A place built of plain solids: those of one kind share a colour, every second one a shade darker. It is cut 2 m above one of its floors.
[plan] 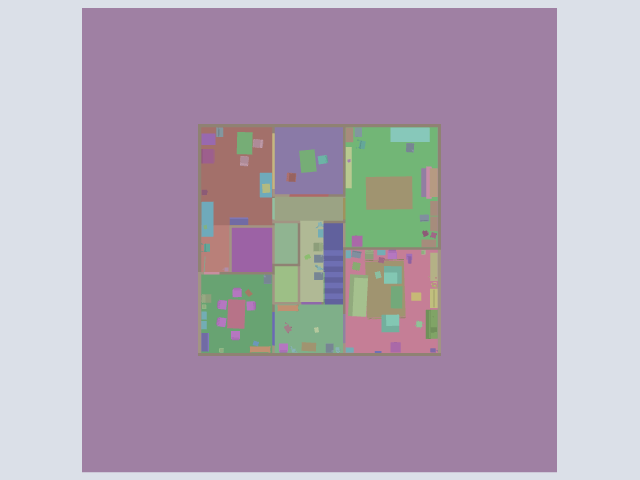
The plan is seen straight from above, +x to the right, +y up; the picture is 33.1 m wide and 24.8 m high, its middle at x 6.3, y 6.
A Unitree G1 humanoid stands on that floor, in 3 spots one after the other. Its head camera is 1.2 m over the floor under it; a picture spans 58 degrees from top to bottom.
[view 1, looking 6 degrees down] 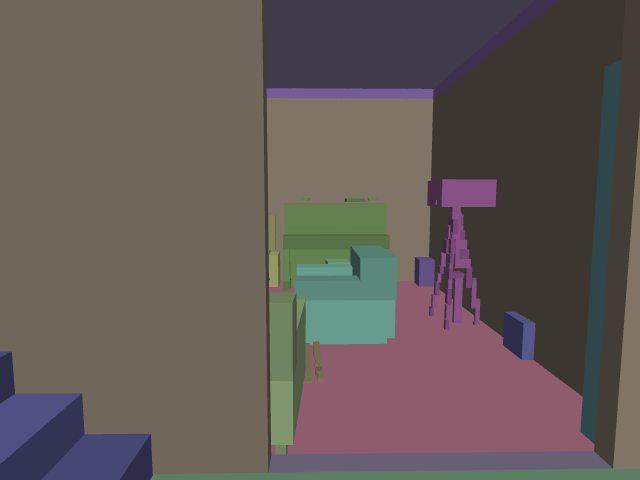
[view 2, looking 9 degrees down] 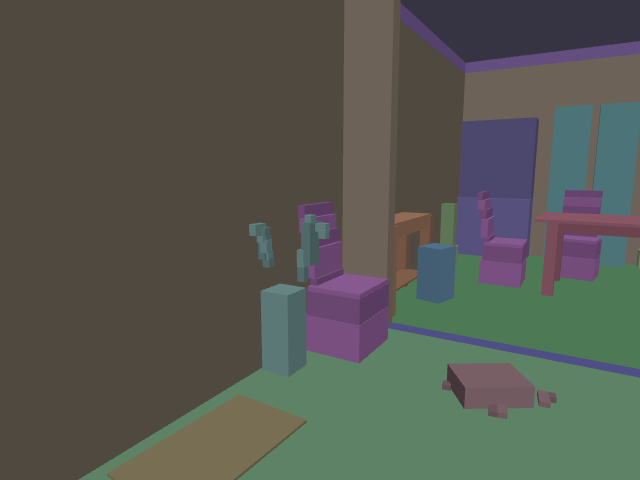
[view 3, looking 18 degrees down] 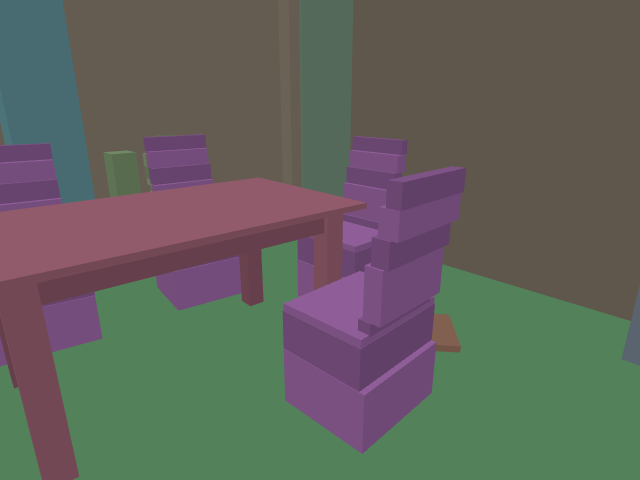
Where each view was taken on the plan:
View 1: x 5.72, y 1.98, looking -1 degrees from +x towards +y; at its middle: piano_upright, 6.07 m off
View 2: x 6.99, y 1.77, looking -149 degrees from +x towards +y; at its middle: chair_ladder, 2.94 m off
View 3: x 3.73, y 1.43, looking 137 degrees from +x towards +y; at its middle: dining_table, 1.99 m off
